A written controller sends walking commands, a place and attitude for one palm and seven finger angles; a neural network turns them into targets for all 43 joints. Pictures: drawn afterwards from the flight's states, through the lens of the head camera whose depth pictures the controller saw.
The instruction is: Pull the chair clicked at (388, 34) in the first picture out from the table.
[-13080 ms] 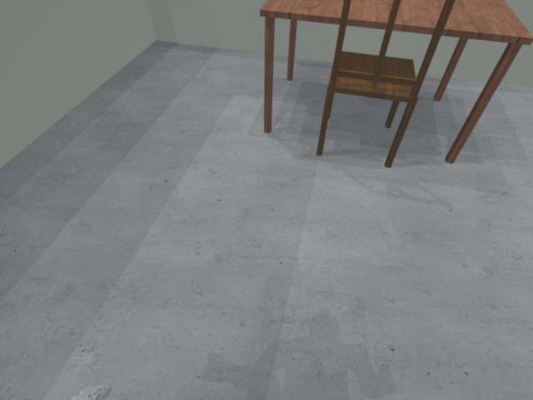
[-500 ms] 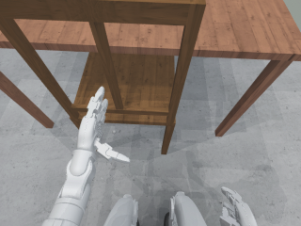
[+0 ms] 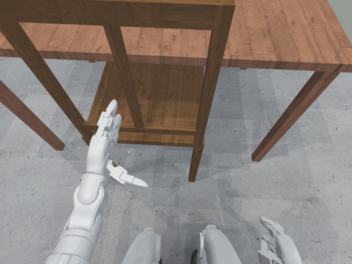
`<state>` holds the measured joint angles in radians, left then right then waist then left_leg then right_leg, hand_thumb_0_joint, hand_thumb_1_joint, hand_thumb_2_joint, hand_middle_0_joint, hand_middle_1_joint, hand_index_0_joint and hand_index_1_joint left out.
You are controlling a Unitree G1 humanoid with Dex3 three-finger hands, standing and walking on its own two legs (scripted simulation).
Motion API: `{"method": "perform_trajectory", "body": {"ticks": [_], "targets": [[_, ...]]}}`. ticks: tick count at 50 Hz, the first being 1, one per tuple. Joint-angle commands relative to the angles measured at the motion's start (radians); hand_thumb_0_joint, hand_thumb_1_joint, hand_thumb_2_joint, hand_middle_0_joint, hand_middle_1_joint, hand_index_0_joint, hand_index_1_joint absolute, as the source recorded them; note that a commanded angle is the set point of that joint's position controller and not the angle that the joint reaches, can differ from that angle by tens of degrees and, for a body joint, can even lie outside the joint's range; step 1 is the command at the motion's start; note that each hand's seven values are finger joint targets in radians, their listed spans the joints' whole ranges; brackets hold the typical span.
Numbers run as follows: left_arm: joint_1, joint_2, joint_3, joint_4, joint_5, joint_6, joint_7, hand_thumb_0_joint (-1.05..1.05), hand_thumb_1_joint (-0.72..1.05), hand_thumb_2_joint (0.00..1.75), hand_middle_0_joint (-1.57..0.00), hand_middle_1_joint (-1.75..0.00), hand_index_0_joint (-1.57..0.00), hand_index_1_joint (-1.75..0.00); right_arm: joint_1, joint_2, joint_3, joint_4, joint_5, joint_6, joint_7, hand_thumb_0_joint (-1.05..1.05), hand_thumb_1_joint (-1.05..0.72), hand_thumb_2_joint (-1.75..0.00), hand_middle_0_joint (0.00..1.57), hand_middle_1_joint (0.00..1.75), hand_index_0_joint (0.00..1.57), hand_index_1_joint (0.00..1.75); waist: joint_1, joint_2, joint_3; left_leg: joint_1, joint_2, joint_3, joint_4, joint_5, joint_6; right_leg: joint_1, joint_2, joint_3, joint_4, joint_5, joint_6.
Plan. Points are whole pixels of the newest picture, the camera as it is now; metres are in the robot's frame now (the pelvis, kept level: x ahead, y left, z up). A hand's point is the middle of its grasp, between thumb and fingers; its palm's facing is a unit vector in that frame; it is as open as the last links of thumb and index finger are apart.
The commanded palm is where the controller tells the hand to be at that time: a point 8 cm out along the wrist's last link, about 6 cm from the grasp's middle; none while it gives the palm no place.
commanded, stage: aim the fingers beside a spindle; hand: left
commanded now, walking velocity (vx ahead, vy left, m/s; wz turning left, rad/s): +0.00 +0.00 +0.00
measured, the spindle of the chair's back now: (129, 89) +0.51 +0.13 +0.05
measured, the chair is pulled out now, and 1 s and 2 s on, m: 0.00 0.00 0.00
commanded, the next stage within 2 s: none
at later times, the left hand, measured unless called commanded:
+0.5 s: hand (134, 150) +0.36 +0.10 +0.02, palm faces -0.10 -0.99 -0.03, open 16.9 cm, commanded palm +0.34 +0.16 +0.03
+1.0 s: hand (137, 156) +0.35 +0.10 +0.02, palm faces -0.12 -0.99 -0.01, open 16.9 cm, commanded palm +0.33 +0.16 +0.03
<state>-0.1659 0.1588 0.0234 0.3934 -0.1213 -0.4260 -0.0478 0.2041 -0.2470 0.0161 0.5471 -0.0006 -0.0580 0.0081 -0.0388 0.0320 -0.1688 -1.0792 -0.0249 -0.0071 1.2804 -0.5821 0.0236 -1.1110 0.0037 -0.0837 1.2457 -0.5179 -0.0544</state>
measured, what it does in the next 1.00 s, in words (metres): stands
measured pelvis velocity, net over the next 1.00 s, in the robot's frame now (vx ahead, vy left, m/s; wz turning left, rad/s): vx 0.01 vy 0.01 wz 0.00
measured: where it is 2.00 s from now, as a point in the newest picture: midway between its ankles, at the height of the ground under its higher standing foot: outside the picture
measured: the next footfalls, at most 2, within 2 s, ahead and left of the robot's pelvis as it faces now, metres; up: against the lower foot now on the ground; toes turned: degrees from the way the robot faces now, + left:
none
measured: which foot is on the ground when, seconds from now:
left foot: down 0.00-1.00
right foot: down 0.00-1.00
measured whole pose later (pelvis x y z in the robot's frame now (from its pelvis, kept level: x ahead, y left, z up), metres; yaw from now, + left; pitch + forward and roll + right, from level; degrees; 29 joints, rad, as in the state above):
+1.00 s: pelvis +0.01 +0.01 +0.00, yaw +0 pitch +22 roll -1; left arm -0.15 0.12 -0.03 0.40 -0.11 -0.41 -0.05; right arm 0.20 -0.25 0.02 0.54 0.00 -0.05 0.01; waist -0.04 0.03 -0.17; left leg -1.08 -0.03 -0.01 1.27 -0.59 0.03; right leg -1.11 0.00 -0.08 1.23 -0.52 -0.04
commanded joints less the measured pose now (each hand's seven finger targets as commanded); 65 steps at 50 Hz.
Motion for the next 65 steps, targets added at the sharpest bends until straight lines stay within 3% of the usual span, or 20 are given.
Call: {"method": "perform_trajectory", "body": {"ticks": [1, 4, 9, 12, 16, 21, 29, 33, 36, 37, 42, 46, 48, 51, 55, 57, 59, 61, 63, 65], "targets": [[-0.173, 0.050, -0.002, -0.220, -0.021, -0.055, -0.035, 0.00, -0.50, 0.30, -0.06, -0.08, -0.06, -0.08, 0.022, -0.131, -0.054, -0.132, 0.010, -0.046, -0.009, 0.00, -0.90, -0.90, 0.20, 0.30, 0.20, 0.30, -0.017, -0.053, -0.385, 0.157, 0.009, -0.028, -0.160, 0.273, 0.009, 0.342, -0.017, 0.100, -0.195, 0.255, 0.019], [-0.201, 0.028, -0.034, -0.246, -0.023, -0.060, -0.043, 0.00, -0.50, 0.30, -0.06, -0.08, -0.06, -0.08, 0.023, -0.127, -0.055, -0.127, 0.011, -0.052, -0.011, 0.00, -0.90, -0.90, 0.20, 0.30, 0.20, 0.30, -0.026, -0.039, -0.375, 0.166, 0.010, -0.030, -0.159, 0.269, 0.009, 0.326, -0.020, 0.099, -0.199, 0.248, 0.022], [-0.216, 0.087, 0.034, -0.241, -0.007, -0.081, 0.004, 0.00, -0.50, 0.30, -0.06, -0.08, -0.06, -0.08, 0.024, -0.130, -0.054, -0.112, 0.003, -0.054, -0.013, 0.00, -0.90, -0.90, 0.20, 0.30, 0.20, 0.30, -0.020, -0.051, -0.363, 0.159, 0.010, -0.035, -0.152, 0.269, 0.007, 0.298, -0.017, 0.091, -0.183, 0.233, 0.022], [-0.250, 0.069, 0.016, -0.202, 0.013, -0.078, 0.023, 0.00, -0.50, 0.30, -0.06, -0.08, -0.06, -0.08, 0.021, -0.127, -0.049, -0.108, -0.001, -0.051, -0.010, 0.00, -0.90, -0.90, 0.20, 0.30, 0.20, 0.30, -0.026, -0.027, -0.341, 0.155, 0.010, -0.038, -0.151, 0.252, 0.007, 0.261, -0.016, 0.083, -0.173, 0.207, 0.019], [-0.245, 0.094, 0.049, -0.159, 0.012, -0.063, 0.021, 0.00, -0.50, 0.30, -0.06, -0.08, -0.06, -0.08, 0.023, -0.133, -0.050, -0.113, 0.000, -0.043, -0.009, 0.00, -0.90, -0.90, 0.20, 0.30, 0.20, 0.30, -0.016, -0.030, -0.373, 0.145, 0.008, -0.033, -0.150, 0.258, 0.008, 0.287, -0.015, 0.090, -0.173, 0.220, 0.018], [-0.208, 0.049, 0.003, -0.215, -0.008, -0.049, -0.003, 0.00, -0.50, 0.30, -0.06, -0.08, -0.06, -0.08, 0.037, -0.133, -0.057, -0.130, 0.004, -0.042, -0.005, 0.00, -0.90, -0.90, 0.20, 0.30, 0.20, 0.30, -0.011, -0.023, -0.459, 0.222, 0.014, -0.042, -0.161, 0.358, 0.002, 0.330, -0.015, 0.080, -0.164, 0.318, 0.018], [-0.210, 0.060, 0.017, -0.162, 0.008, -0.051, 0.018, 0.00, -0.50, 0.30, -0.06, -0.08, -0.06, -0.08, 0.038, -0.131, -0.054, -0.109, 0.003, -0.033, -0.009, 0.00, -0.90, -0.90, 0.20, 0.30, 0.20, 0.30, -0.031, -0.095, -0.327, 0.132, 0.012, -0.031, -0.157, 0.264, 0.008, 0.297, -0.016, 0.085, -0.188, 0.244, 0.025], [-0.211, 0.105, 0.062, -0.221, 0.012, -0.079, 0.026, 0.00, -0.50, 0.30, -0.06, -0.08, -0.06, -0.08, 0.035, -0.127, -0.054, -0.119, -0.004, -0.036, -0.007, 0.00, -0.90, -0.90, 0.20, 0.30, 0.20, 0.30, 0.001, -0.014, -0.402, 0.178, 0.008, -0.027, -0.156, 0.318, 0.004, 0.330, -0.017, 0.091, -0.166, 0.294, 0.016], [-0.176, 0.094, 0.045, -0.279, 0.004, -0.084, 0.017, 0.00, -0.50, 0.30, -0.06, -0.08, -0.06, -0.08, 0.036, -0.126, -0.056, -0.129, -0.004, -0.037, -0.002, 0.00, -0.90, -0.90, 0.20, 0.30, 0.20, 0.30, 0.006, 0.029, -0.462, 0.242, 0.012, -0.034, -0.158, 0.410, -0.001, 0.349, -0.016, 0.084, -0.152, 0.374, 0.013], [-0.171, 0.052, 0.004, -0.275, 0.000, -0.078, 0.008, 0.00, -0.50, 0.30, -0.06, -0.08, -0.06, -0.08, 0.037, -0.121, -0.055, -0.128, -0.002, -0.038, 0.001, 0.00, -0.90, -0.90, 0.20, 0.30, 0.20, 0.30, -0.007, 0.019, -0.451, 0.259, 0.016, -0.037, -0.160, 0.416, -0.003, 0.335, -0.017, 0.080, -0.158, 0.375, 0.017], [-0.167, 0.001, -0.052, -0.193, -0.005, -0.044, -0.011, 0.00, -0.50, 0.30, -0.06, -0.08, -0.06, -0.08, 0.039, -0.132, -0.056, -0.115, 0.008, -0.037, -0.005, 0.00, -0.90, -0.90, 0.20, 0.30, 0.20, 0.30, -0.045, -0.078, -0.340, 0.195, 0.022, -0.051, -0.168, 0.308, 0.004, 0.280, -0.013, 0.068, -0.185, 0.272, 0.024], [-0.196, 0.045, -0.012, -0.190, 0.006, -0.046, 0.003, 0.00, -0.50, 0.30, -0.06, -0.08, -0.06, -0.08, 0.029, -0.138, -0.057, -0.118, 0.007, -0.035, -0.010, 0.00, -0.90, -0.90, 0.20, 0.30, 0.20, 0.30, -0.027, -0.048, -0.332, 0.178, 0.015, -0.045, -0.163, 0.280, 0.004, 0.258, -0.015, 0.072, -0.178, 0.235, 0.018], [-0.213, 0.100, 0.048, -0.220, 0.006, -0.061, 0.020, 0.00, -0.50, 0.30, -0.06, -0.08, -0.06, -0.08, 0.029, -0.133, -0.056, -0.118, -0.001, -0.033, -0.009, 0.00, -0.90, -0.90, 0.20, 0.30, 0.20, 0.30, -0.008, -0.029, -0.383, 0.186, 0.011, -0.037, -0.156, 0.300, 0.002, 0.291, -0.015, 0.080, -0.169, 0.256, 0.018], [-0.240, 0.116, 0.056, -0.279, 0.017, -0.090, 0.039, 0.00, -0.50, 0.30, -0.06, -0.08, -0.06, -0.08, 0.022, -0.129, -0.052, -0.129, -0.007, -0.035, -0.007, 0.00, -0.90, -0.90, 0.20, 0.30, 0.20, 0.30, -0.001, 0.007, -0.423, 0.214, 0.011, -0.044, -0.155, 0.346, -0.001, 0.304, -0.015, 0.078, -0.148, 0.292, 0.014], [-0.203, 0.077, 0.030, -0.243, 0.009, -0.080, 0.034, 0.00, -0.50, 0.30, -0.06, -0.08, -0.06, -0.08, 0.021, -0.126, -0.051, -0.122, -0.004, -0.036, -0.003, 0.00, -0.90, -0.90, 0.20, 0.30, 0.20, 0.30, -0.010, -0.022, -0.410, 0.217, 0.015, -0.045, -0.162, 0.335, -0.001, 0.312, -0.013, 0.079, -0.164, 0.289, 0.019], [-0.197, 0.003, -0.047, -0.191, 0.009, -0.056, 0.013, 0.00, -0.50, 0.30, -0.06, -0.08, -0.06, -0.08, 0.024, -0.128, -0.049, -0.119, 0.002, -0.035, -0.001, 0.00, -0.90, -0.90, 0.20, 0.30, 0.20, 0.30, -0.036, -0.033, -0.365, 0.214, 0.020, -0.057, -0.169, 0.314, 0.000, 0.271, -0.012, 0.065, -0.171, 0.263, 0.020], [-0.184, -0.016, -0.068, -0.173, 0.001, -0.036, -0.005, 0.00, -0.50, 0.30, -0.06, -0.08, -0.06, -0.08, 0.027, -0.133, -0.053, -0.118, 0.006, -0.034, -0.004, 0.00, -0.90, -0.90, 0.20, 0.30, 0.20, 0.30, -0.039, -0.055, -0.353, 0.203, 0.020, -0.055, -0.174, 0.280, 0.002, 0.265, -0.013, 0.066, -0.186, 0.229, 0.021], [-0.179, -0.022, -0.077, -0.142, -0.003, -0.021, -0.016, 0.00, -0.50, 0.30, -0.06, -0.08, -0.06, -0.08, 0.029, -0.138, -0.053, -0.122, 0.011, -0.034, -0.007, 0.00, -0.90, -0.90, 0.20, 0.30, 0.20, 0.30, -0.045, -0.082, -0.331, 0.177, 0.019, -0.053, -0.174, 0.257, 0.006, 0.262, -0.012, 0.066, -0.193, 0.213, 0.020], [-0.194, 0.016, -0.041, -0.157, 0.000, -0.026, -0.010, 0.00, -0.50, 0.30, -0.06, -0.08, -0.06, -0.08, 0.027, -0.138, -0.055, -0.121, 0.011, -0.032, -0.010, 0.00, -0.90, -0.90, 0.20, 0.30, 0.20, 0.30, -0.025, -0.058, -0.334, 0.180, 0.017, -0.055, -0.179, 0.247, 0.001, 0.252, -0.015, 0.066, -0.188, 0.192, 0.018], [-0.235, 0.045, -0.014, -0.219, 0.004, -0.047, 0.011, 0.00, -0.50, 0.30, -0.06, -0.08, -0.06, -0.08, 0.030, -0.133, -0.056, -0.124, 0.003, -0.034, -0.011, 0.00, -0.90, -0.90, 0.20, 0.30, 0.20, 0.30, -0.017, -0.048, -0.385, 0.196, 0.014, -0.051, -0.170, 0.278, 0.003, 0.277, -0.016, 0.072, -0.178, 0.221, 0.018]]}}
